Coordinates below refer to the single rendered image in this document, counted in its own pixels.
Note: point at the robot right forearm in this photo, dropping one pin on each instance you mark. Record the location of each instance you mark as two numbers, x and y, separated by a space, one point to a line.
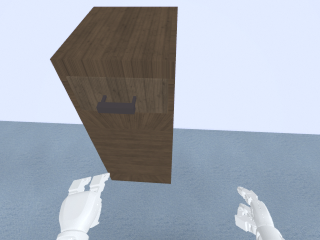
267 232

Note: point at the left robot hand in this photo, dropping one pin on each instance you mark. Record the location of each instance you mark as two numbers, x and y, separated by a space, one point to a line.
81 209

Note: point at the right robot hand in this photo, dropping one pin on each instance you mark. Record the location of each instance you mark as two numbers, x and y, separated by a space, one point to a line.
255 216

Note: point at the robot left forearm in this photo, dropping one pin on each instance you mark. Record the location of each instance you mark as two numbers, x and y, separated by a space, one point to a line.
72 234

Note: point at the handle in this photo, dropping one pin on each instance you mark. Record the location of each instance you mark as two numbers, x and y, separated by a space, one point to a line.
116 107

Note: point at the drawer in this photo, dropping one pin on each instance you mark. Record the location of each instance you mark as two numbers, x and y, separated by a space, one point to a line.
151 93

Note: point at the cabinet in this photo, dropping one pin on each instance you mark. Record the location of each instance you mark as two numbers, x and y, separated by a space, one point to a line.
126 42

